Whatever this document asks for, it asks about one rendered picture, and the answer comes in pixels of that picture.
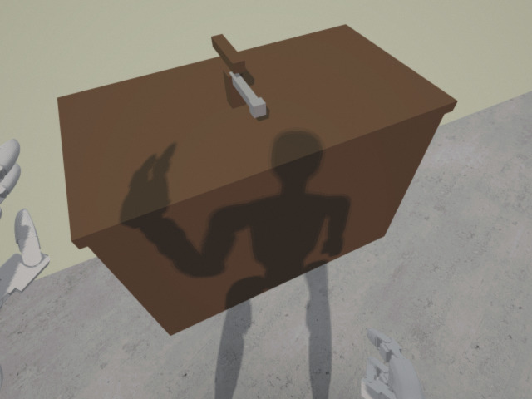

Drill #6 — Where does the robot left hand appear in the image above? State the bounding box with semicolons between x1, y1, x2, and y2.
0;139;50;309

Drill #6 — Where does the counter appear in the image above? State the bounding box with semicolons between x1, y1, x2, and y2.
57;24;458;336

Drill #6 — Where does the tap lever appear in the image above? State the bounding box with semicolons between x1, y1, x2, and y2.
229;72;266;118

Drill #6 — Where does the robot right hand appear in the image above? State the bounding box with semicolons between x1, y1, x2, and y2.
361;328;425;399

